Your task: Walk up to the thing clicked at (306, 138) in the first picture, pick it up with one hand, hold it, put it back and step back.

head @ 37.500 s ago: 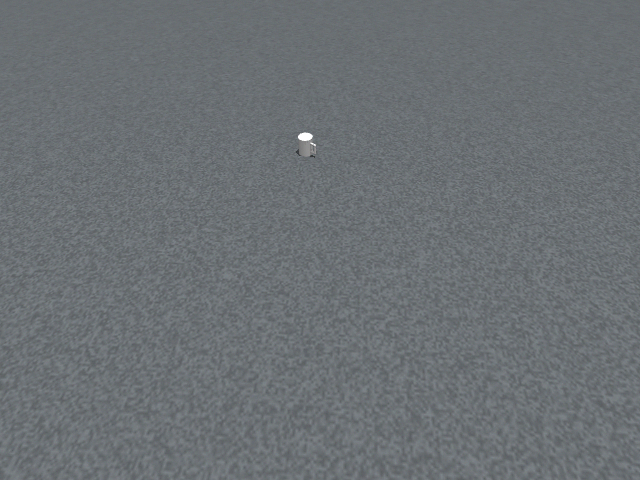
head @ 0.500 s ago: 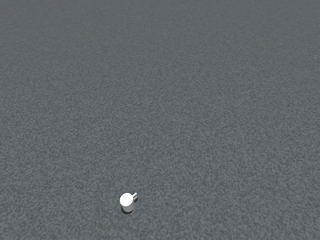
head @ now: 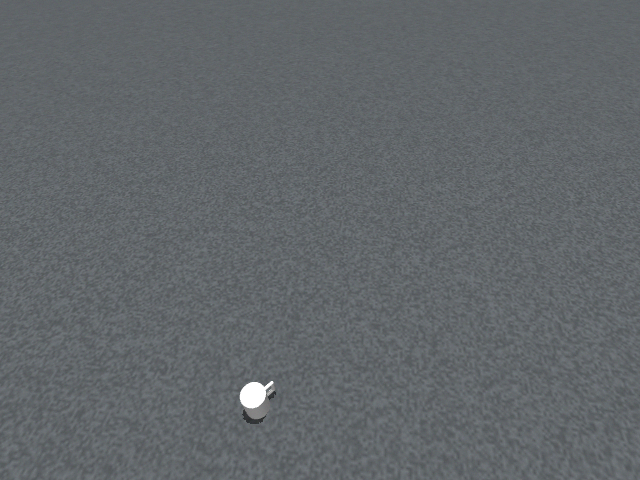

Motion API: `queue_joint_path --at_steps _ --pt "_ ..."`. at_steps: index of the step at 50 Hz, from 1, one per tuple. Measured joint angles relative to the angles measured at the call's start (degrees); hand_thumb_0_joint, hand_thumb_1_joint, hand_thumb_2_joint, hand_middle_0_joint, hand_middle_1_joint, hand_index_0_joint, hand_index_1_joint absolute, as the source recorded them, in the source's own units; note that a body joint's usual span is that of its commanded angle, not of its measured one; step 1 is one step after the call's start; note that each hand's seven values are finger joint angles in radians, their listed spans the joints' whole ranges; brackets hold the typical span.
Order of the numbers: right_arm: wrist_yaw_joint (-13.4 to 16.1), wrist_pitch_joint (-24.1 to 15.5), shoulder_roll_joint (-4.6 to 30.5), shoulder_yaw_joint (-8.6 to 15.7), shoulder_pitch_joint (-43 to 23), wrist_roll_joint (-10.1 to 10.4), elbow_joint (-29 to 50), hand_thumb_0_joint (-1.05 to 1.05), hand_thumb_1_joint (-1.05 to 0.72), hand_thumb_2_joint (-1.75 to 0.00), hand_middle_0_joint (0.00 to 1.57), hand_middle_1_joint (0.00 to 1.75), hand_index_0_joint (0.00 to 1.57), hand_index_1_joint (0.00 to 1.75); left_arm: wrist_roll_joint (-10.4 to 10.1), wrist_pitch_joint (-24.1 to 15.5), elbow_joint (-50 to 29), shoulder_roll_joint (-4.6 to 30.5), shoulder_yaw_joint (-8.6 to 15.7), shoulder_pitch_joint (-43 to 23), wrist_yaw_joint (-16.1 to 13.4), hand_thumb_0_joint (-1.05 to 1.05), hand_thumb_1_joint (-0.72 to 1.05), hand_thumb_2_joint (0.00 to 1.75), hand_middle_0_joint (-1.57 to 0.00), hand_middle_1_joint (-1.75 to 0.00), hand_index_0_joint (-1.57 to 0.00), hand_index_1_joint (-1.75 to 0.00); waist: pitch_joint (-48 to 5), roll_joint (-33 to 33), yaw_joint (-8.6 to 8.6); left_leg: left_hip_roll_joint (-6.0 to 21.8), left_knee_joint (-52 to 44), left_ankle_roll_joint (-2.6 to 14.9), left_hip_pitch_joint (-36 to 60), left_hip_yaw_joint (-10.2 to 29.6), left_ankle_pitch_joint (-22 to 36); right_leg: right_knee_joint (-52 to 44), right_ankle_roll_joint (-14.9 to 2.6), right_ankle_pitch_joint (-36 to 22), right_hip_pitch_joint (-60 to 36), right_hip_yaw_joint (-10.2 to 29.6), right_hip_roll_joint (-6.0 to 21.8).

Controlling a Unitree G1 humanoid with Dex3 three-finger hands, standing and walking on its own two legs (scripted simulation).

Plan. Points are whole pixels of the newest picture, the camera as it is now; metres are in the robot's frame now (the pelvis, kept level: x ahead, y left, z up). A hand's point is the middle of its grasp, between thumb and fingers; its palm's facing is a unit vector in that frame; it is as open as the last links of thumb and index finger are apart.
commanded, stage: stand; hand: left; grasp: from above
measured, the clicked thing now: (259, 396) +0.49 +0.22 -0.73
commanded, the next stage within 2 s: step back in 1.08 s
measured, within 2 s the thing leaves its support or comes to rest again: neither
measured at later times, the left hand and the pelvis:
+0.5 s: hand out of the picture +0.08 +0.24 -0.16, palm faces +0.02 -0.94 -0.34, open 7.4 cm; pelvis +0.01 +0.00 +0.00, yaw +0 degrees
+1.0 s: hand out of the picture +0.08 +0.24 -0.16, palm faces +0.02 -0.94 -0.34, open 7.4 cm; pelvis +0.01 -0.01 +0.00, yaw +0 degrees
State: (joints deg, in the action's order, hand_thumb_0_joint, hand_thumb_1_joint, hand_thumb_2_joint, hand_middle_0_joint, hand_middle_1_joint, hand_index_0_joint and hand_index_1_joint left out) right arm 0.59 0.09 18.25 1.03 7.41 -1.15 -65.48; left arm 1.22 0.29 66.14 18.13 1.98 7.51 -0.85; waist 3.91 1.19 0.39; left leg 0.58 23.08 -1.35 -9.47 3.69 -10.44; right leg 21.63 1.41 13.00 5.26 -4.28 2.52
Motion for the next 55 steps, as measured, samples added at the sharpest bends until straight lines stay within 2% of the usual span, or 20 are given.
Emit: queue_joint_path --at_steps 18,55 --pt "0.22 -0.23 0.61 -0.51 -1.56 0.16 0.14 0.01 -0.91 -0.90 0.20 0.30 0.20 0.30 -0.17 -0.22 -0.44 0.02 0.07 -1.77 0.22 0.00 0.90 0.90 -0.20 -0.30 -0.21 -0.30 -0.66 -0.22 -0.07 0.13 -1.11 -0.22 0.85 0.08 -0.14 -1.02 -0.14 0.22 -0.84 -0.13 -0.12" --pt "-0.37 0.06 1.00 -0.74 -1.20 0.39 0.44 0.01 -0.91 -0.90 0.20 0.30 0.20 0.30 -0.62 -0.37 -0.90 0.66 0.06 -0.93 0.76 0.00 0.91 0.90 -0.20 -0.30 -0.21 -0.30 -0.62 -0.49 -0.29 0.33 -1.67 -0.39 0.72 0.47 0.13 -1.74 -0.44 0.01 -0.92 -0.53 -0.36"
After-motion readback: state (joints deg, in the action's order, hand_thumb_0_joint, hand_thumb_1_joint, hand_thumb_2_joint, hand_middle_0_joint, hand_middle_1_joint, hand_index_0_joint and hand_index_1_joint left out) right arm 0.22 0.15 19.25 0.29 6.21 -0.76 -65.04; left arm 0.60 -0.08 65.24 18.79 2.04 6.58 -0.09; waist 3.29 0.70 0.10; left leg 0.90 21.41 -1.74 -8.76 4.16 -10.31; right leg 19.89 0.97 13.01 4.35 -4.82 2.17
